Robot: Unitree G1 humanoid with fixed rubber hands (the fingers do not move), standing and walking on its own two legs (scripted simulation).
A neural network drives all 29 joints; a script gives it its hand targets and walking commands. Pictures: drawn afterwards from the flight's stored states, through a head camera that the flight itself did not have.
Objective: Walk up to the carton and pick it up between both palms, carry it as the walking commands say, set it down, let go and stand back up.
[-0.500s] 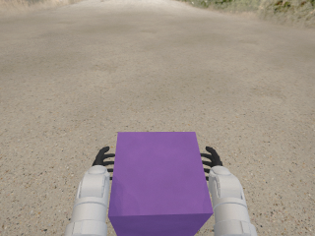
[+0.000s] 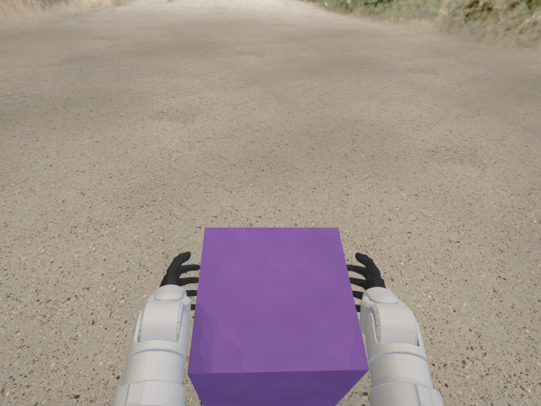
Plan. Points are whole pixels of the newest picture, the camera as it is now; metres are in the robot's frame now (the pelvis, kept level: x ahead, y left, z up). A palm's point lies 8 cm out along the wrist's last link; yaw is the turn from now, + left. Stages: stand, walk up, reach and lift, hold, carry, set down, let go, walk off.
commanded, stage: hold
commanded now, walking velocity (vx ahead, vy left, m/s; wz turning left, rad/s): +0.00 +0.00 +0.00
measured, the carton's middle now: (271, 319) +0.31 +0.00 -0.03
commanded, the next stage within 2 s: carry in 0.26 s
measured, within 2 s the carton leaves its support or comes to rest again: neither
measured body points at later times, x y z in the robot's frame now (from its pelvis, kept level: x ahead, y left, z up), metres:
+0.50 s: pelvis +0.02 -0.01 -0.01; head -0.02 -0.01 +0.44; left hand +0.33 +0.16 +0.06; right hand +0.34 -0.16 +0.06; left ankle +0.02 +0.12 -0.73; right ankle +0.00 -0.15 -0.75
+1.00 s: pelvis +0.25 -0.01 +0.00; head +0.23 -0.01 +0.45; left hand +0.52 +0.18 +0.08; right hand +0.56 -0.13 +0.08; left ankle +0.26 +0.12 -0.71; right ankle +0.18 -0.11 -0.75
